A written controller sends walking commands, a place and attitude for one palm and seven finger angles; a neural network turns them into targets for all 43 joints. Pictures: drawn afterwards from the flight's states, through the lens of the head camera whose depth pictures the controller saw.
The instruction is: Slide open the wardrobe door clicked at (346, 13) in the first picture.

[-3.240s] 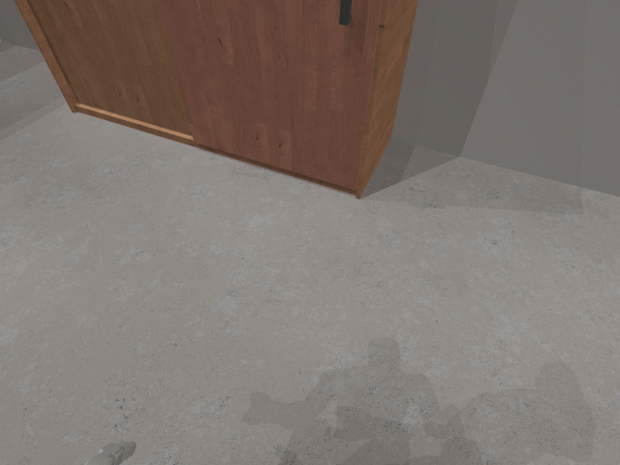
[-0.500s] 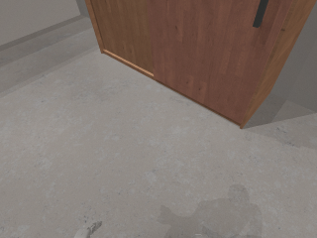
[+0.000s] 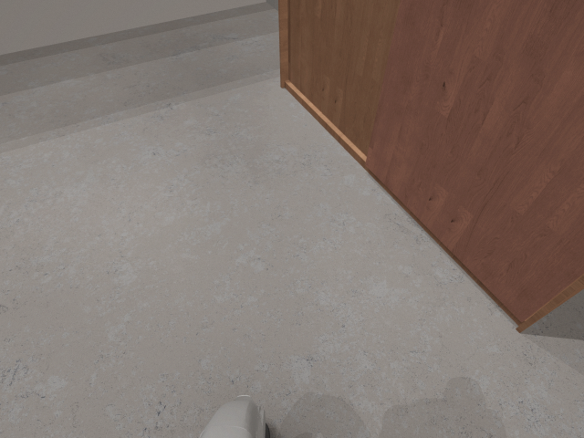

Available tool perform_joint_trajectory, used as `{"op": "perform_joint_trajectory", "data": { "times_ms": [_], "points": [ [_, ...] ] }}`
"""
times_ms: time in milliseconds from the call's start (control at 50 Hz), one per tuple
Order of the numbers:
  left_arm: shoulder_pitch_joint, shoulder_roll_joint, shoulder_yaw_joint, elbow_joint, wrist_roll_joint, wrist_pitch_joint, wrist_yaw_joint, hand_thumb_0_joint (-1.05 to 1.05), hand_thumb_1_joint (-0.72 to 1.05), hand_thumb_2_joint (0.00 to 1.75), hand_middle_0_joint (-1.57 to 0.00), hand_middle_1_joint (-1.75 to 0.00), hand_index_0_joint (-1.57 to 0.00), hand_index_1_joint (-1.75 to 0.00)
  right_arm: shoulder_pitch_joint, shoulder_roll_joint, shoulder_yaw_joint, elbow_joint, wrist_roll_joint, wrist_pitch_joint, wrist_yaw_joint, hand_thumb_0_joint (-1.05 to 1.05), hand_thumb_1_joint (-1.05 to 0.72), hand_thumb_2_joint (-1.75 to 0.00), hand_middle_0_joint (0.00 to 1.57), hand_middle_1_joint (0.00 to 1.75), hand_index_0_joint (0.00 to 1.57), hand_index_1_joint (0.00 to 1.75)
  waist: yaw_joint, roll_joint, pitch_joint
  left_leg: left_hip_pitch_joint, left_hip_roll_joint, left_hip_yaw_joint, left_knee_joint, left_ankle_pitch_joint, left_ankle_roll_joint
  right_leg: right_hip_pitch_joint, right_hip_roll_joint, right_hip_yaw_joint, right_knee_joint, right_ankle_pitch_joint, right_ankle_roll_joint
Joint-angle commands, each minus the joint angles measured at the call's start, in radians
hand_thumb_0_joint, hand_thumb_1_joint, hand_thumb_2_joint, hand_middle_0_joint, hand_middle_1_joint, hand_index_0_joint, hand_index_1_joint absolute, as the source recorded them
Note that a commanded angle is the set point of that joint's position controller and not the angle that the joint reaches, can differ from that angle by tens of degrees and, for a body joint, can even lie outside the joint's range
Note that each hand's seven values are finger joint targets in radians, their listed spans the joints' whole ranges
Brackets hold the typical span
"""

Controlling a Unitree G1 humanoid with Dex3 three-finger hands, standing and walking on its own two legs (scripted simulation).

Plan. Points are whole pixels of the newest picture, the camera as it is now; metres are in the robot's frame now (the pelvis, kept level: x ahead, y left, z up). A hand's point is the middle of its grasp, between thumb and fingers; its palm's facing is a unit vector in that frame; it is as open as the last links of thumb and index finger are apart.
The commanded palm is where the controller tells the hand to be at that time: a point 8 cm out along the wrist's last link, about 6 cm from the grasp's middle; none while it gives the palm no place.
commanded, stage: walk to a spot facing it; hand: right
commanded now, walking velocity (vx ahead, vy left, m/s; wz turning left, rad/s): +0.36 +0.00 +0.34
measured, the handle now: out of the picture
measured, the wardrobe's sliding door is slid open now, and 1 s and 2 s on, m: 0.00 0.00 0.00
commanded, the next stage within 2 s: turn to face it in 0.56 s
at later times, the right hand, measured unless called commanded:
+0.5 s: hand (412, 394) +0.24 -0.17 -0.17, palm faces -0.01 +0.98 -0.19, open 7.3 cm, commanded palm none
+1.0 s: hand (395, 252) +0.52 -0.15 -0.15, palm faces -0.06 +0.98 -0.20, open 7.4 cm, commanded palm none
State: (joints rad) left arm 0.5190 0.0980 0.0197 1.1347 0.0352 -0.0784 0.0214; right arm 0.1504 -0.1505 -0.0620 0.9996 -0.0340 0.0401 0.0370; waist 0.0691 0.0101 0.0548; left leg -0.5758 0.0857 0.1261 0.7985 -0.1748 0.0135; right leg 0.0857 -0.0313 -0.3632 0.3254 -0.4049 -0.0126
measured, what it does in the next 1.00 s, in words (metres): walks ahead: left foot, then right foot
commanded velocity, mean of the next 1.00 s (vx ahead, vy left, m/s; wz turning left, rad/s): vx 0.20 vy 0.00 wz -0.07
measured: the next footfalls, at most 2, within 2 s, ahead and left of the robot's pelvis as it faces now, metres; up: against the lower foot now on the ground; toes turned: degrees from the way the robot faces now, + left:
left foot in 0.10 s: +0.19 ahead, +0.11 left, +0.00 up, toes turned +11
right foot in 0.56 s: +0.43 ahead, -0.09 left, +0.00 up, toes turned -3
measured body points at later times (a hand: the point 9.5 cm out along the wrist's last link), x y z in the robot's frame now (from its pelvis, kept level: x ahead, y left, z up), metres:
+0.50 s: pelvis +0.24 +0.02 +0.00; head +0.25 +0.01 +0.45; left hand +0.33 +0.27 -0.13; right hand +0.24 -0.22 -0.15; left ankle +0.15 +0.10 -0.73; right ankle +0.36 -0.11 -0.70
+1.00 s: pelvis +0.39 +0.02 +0.00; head +0.41 +0.02 +0.45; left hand +0.33 +0.23 -0.16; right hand +0.52 -0.20 -0.14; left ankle +0.41 +0.13 -0.72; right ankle +0.39 -0.09 -0.73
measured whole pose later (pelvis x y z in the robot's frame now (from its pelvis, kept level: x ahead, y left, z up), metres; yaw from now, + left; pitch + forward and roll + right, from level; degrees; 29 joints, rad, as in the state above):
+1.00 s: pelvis +0.39 +0.02 +0.00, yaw +4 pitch +0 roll -1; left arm 0.35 0.15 0.05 1.10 0.03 0.01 0.01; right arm 0.12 -0.16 -0.05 0.98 -0.02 0.01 -0.02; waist 0.05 0.00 0.04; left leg -0.35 0.06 0.09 0.67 -0.31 -0.06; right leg -0.22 -0.02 -0.13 0.50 -0.27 -0.02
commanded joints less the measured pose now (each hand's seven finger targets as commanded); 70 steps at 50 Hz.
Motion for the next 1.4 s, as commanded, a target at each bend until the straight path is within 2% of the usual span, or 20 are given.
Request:
{"op": "perform_joint_trajectory", "data": {
  "times_ms": [0,60,80,100,180,260,440,520,540,560,580,640,720,900,980,1020,1040,1080,1140,1380],
  "points": [
    [0.082,0.172,0.035,-0.011,-0.005,-0.008,0.014,0.00,0.90,0.90,-0.20,-0.30,-0.20,-0.30,-0.065,-0.035,-0.004,-0.096,0.003,-0.059,-0.005,0.00,-0.90,-0.90,0.20,0.30,0.20,0.30,-0.037,-0.128,0.061,0.028,-0.082,0.085,-0.117,-0.101,0.061,0.031,-0.316,0.088,0.063,1.056,-0.081],
    [-0.002,0.199,0.042,-0.048,-0.023,-0.004,-0.001,0.00,0.90,0.90,-0.20,-0.30,-0.20,-0.30,0.291,-0.136,-0.040,0.010,-0.007,-0.088,-0.019,0.00,-0.90,-0.90,0.20,0.30,0.20,0.30,-0.208,-0.081,-0.165,0.596,-0.053,0.013,-0.250,0.040,0.130,-0.230,-0.259,0.031,0.575,0.945,-0.010],
    [0.008,0.132,0.034,-0.081,-0.039,-0.009,-0.006,0.00,0.90,0.90,-0.20,-0.30,-0.20,-0.30,0.399,-0.246,-0.065,0.033,-0.001,-0.097,-0.033,0.00,-0.90,-0.90,0.20,0.30,0.20,0.30,-0.228,0.143,-0.298,0.883,0.236,-0.437,-0.310,0.176,0.250,-0.547,-0.106,0.059,0.899,0.164,0.039],
    [-0.056,0.125,0.034,-0.112,-0.040,-0.010,-0.003,0.00,0.90,0.90,-0.20,-0.30,-0.20,-0.30,0.406,-0.297,-0.071,0.042,0.026,-0.094,-0.042,0.00,-0.90,-0.90,0.20,0.30,0.20,0.30,-0.209,0.146,-0.320,0.923,0.349,-0.680,-0.429,0.315,0.339,-0.707,-0.024,0.196,1.124,-0.174,0.043],
    [-0.142,0.079,0.042,-0.107,-0.013,0.026,-0.008,0.00,0.90,0.90,-0.20,-0.30,-0.20,-0.30,0.166,-0.140,-0.023,0.008,0.024,-0.107,-0.052,0.00,-0.90,-0.90,0.20,0.30,0.20,0.30,-0.081,-0.025,0.013,0.350,0.225,-0.351,-0.552,0.123,0.189,-0.645,-0.166,0.334,1.006,0.088,0.032],
    [-0.080,0.052,0.041,-0.096,-0.007,0.054,-0.018,0.00,0.90,0.90,-0.20,-0.30,-0.20,-0.30,0.148,-0.106,-0.013,0.006,0.008,-0.128,-0.053,0.00,-0.90,-0.90,0.20,0.30,0.20,0.30,-0.018,0.056,0.010,0.246,0.144,-0.192,-0.579,0.162,0.162,-0.585,-0.160,0.301,0.823,0.140,0.057],
    [-0.426,0.102,0.029,-0.215,-0.009,0.024,-0.052,0.00,0.90,0.90,-0.20,-0.30,-0.20,-0.30,0.277,-0.152,-0.011,0.057,0.010,-0.129,-0.050,0.00,-0.90,-0.90,0.20,0.30,0.20,0.30,-0.120,0.092,0.023,0.510,0.138,-0.201,-0.516,0.335,0.142,-0.620,-0.098,0.232,0.353,0.212,0.052],
    [-0.252,0.162,0.046,-0.157,-0.004,0.012,-0.032,0.00,0.90,0.90,-0.20,-0.30,-0.20,-0.30,0.250,-0.170,-0.012,0.060,0.019,-0.120,-0.053,0.00,-0.90,-0.90,0.20,0.30,0.20,0.30,-0.015,0.041,-0.048,0.442,0.091,-0.154,-0.252,0.528,0.096,-0.261,-0.026,0.186,0.175,0.274,0.020],
    [-0.106,0.237,0.064,-0.119,0.002,0.006,-0.022,0.00,0.90,0.90,-0.20,-0.30,-0.20,-0.30,0.249,-0.146,-0.010,0.049,0.024,-0.118,-0.051,0.00,-0.90,-0.90,0.20,0.30,0.20,0.30,0.037,-0.070,-0.140,0.299,0.028,-0.123,-0.048,0.357,0.055,-0.021,-0.132,0.306,0.153,0.368,-0.011],
    [0.000,0.351,0.090,-0.097,0.012,0.003,-0.015,0.00,0.90,0.90,-0.20,-0.30,-0.20,-0.30,0.286,-0.090,-0.002,0.031,0.036,-0.116,-0.043,0.00,-0.90,-0.90,0.20,0.30,0.20,0.30,0.053,-0.314,-0.240,0.070,-0.093,-0.025,0.275,-0.218,0.011,0.175,-0.425,0.634,0.093,0.487,-0.121],
    [0.010,0.350,0.079,-0.099,-0.003,0.015,-0.010,0.00,0.90,0.90,-0.20,-0.30,-0.20,-0.30,0.244,-0.114,-0.003,0.007,0.028,-0.117,-0.046,0.00,-0.90,-0.90,0.20,0.30,0.20,0.30,0.054,-0.290,-0.243,0.013,-0.087,-0.102,0.453,-0.422,0.019,0.135,-0.503,0.703,0.004,0.481,-0.173],
    [-0.198,0.204,0.040,-0.141,-0.011,0.003,-0.001,0.00,0.90,0.90,-0.20,-0.30,-0.20,-0.30,0.147,-0.104,-0.015,0.010,0.014,-0.091,-0.030,0.00,-0.90,-0.90,0.20,0.30,0.20,0.30,-0.021,-0.112,0.016,-0.016,0.026,-0.130,0.506,-0.231,-0.005,-0.215,-0.415,0.491,-0.068,0.435,-0.116],
    [-0.218,0.146,0.020,-0.110,-0.020,-0.005,0.004,0.00,0.90,0.90,-0.20,-0.30,-0.20,-0.30,0.259,-0.016,0.002,0.059,0.012,-0.056,-0.040,0.00,-0.90,-0.90,0.20,0.30,0.20,0.30,-0.093,-0.165,-0.027,0.149,0.025,-0.082,0.313,-0.140,-0.038,-0.330,-0.266,0.285,-0.072,0.656,-0.092],
    [-0.187,0.212,0.058,-0.107,-0.011,0.050,-0.002,0.00,0.90,0.90,-0.20,-0.30,-0.20,-0.30,0.060,-0.054,-0.003,-0.039,0.018,-0.038,-0.060,0.00,-0.90,-0.90,0.20,0.30,0.20,0.30,-0.056,-0.193,-0.043,0.201,-0.020,-0.030,-0.059,-0.157,-0.080,-0.276,-0.249,0.431,0.013,0.666,-0.145],
    [-0.221,0.217,0.070,-0.128,-0.017,0.073,-0.006,0.00,0.90,0.90,-0.20,-0.30,-0.20,-0.30,0.114,-0.090,-0.017,-0.047,0.023,-0.052,-0.065,0.00,-0.90,-0.90,0.20,0.30,0.20,0.30,-0.102,-0.138,-0.073,0.409,-0.014,-0.037,-0.364,0.026,-0.073,-0.359,-0.187,0.459,0.141,0.508,-0.077],
    [-0.201,0.106,0.055,-0.172,-0.027,0.074,-0.015,0.00,0.90,0.90,-0.20,-0.30,-0.20,-0.30,0.192,-0.241,-0.045,-0.042,0.006,-0.069,-0.079,0.00,-0.90,-0.90,0.20,0.30,0.20,0.30,-0.124,0.284,-0.145,0.682,0.372,-0.354,-0.458,0.445,0.058,-0.667,0.028,0.260,0.497,-0.147,0.054],
    [-0.207,0.156,0.070,-0.183,-0.023,0.092,-0.009,0.00,0.90,0.90,-0.20,-0.30,-0.20,-0.30,0.197,-0.257,-0.040,-0.056,0.014,-0.062,-0.079,0.00,-0.90,-0.90,0.20,0.30,0.20,0.30,-0.125,0.246,-0.148,0.562,0.448,-0.341,-0.465,0.488,0.130,-0.633,0.005,0.334,0.688,-0.236,0.052],
    [-0.196,0.149,0.076,-0.148,-0.016,0.119,-0.019,0.00,0.90,0.90,-0.20,-0.30,-0.20,-0.30,0.055,-0.180,-0.030,-0.092,0.017,-0.061,-0.083,0.00,-0.90,-0.90,0.20,0.30,0.20,0.30,-0.068,0.194,-0.056,0.425,0.345,-0.223,-0.516,0.243,0.109,-0.640,-0.045,0.360,0.856,-0.101,0.066],
    [-0.193,0.133,0.077,-0.144,-0.015,0.125,-0.032,0.00,0.90,0.90,-0.20,-0.30,-0.20,-0.30,0.043,-0.132,-0.013,-0.102,0.020,-0.065,-0.080,0.00,-0.90,-0.90,0.20,0.30,0.20,0.30,-0.049,0.131,-0.036,0.426,0.259,-0.059,-0.483,0.321,0.064,-0.662,-0.049,0.336,0.893,0.025,0.081],
    [-0.409,0.167,0.067,-0.267,-0.018,0.131,-0.052,0.00,0.90,0.90,-0.20,-0.30,-0.20,-0.30,0.092,-0.235,-0.040,-0.114,0.000,-0.041,-0.073,0.00,-0.90,-0.90,0.20,0.30,0.20,0.30,-0.100,0.187,-0.029,0.444,0.323,0.048,-0.442,0.185,0.100,-0.566,-0.065,0.241,0.518,0.001,0.082]
  ]
}}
